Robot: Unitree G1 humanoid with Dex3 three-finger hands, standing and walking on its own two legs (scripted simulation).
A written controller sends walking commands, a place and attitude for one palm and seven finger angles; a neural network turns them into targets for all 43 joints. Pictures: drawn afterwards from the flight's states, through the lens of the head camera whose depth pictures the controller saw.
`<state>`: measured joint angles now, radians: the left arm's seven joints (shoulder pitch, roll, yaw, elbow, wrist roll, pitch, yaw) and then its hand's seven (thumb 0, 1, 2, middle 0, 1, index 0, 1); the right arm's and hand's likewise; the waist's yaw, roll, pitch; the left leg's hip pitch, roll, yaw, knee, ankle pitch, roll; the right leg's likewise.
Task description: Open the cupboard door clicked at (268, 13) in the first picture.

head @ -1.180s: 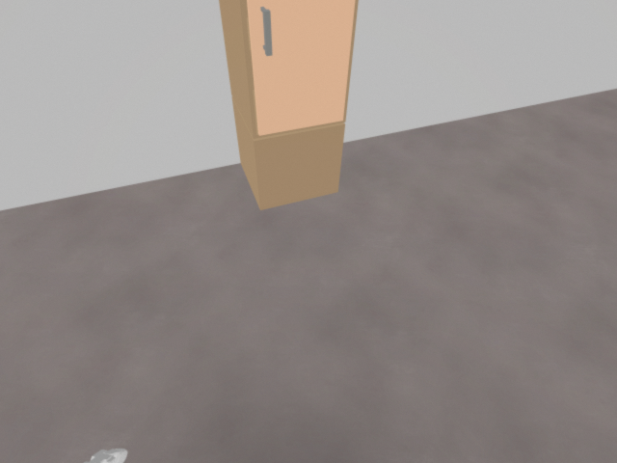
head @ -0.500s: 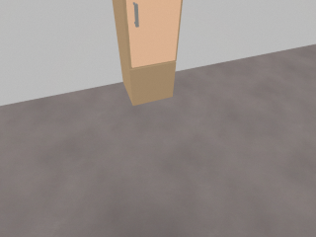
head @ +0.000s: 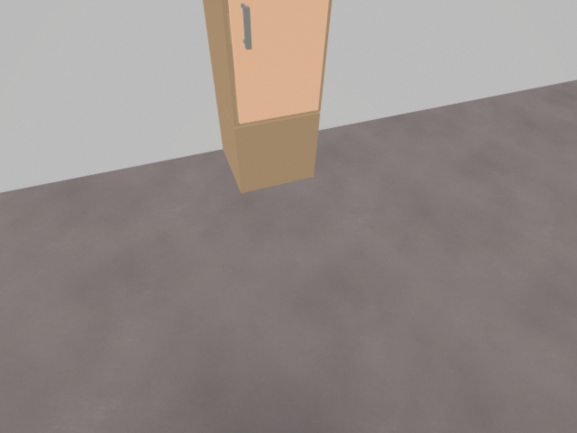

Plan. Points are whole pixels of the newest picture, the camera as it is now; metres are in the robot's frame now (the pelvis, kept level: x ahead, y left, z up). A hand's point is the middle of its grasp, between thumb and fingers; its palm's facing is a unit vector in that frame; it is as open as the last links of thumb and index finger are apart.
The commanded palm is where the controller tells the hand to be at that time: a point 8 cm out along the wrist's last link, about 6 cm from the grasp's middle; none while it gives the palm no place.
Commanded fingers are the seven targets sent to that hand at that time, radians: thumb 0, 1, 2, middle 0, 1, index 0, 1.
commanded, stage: look at it before walking up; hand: left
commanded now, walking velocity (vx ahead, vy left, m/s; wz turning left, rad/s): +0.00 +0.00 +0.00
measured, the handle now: (245, 26) +1.33 +0.22 +0.04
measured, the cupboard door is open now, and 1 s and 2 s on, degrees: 0 0 0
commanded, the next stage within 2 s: walk to a spot facing it in 0.26 s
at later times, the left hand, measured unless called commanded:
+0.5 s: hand out of the picture +0.07 +0.24 -0.16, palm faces -0.04 -0.95 -0.31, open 7.4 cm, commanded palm none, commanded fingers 0.00 0.90 0.90 -0.20 -0.30 -0.20 -0.30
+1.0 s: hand out of the picture +0.16 +0.10 -0.17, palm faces -0.23 -0.96 -0.18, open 7.4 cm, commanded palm none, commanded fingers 0.00 0.90 0.90 -0.20 -0.30 -0.20 -0.30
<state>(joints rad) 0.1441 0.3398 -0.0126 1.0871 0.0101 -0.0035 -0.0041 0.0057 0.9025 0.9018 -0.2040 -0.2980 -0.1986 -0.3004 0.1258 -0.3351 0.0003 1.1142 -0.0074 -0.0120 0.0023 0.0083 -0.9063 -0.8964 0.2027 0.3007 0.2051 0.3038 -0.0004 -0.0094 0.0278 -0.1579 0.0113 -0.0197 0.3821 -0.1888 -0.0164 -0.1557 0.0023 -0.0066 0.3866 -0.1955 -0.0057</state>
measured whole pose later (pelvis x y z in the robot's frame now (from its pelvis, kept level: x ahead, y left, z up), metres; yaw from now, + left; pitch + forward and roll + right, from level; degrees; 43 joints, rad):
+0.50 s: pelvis +0.01 +0.00 +0.00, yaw -2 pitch -2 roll +0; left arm 0.19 0.32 0.00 1.08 0.01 0.02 0.00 0.00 0.90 0.90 -0.20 -0.30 -0.20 -0.30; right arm 0.14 -0.31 0.00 1.10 -0.02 0.00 0.00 0.01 -0.91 -0.90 0.20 0.30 0.20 0.30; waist 0.02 -0.01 0.00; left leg -0.16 0.03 0.02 0.42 -0.24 -0.02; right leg -0.17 0.02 0.03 0.43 -0.23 -0.01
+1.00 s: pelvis +0.13 -0.07 +0.00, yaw -17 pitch +0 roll +0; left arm 0.38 0.16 0.03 1.04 0.02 -0.05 -0.01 0.00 0.90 0.90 -0.20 -0.30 -0.20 -0.30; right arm 0.20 -0.21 -0.06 1.02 -0.02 -0.02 0.02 0.01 -0.91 -0.90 0.20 0.30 0.20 0.30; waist 0.01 0.00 0.03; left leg -0.57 0.12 0.06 1.08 -0.23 -0.05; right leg -0.16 0.06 -0.02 0.41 -0.24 -0.08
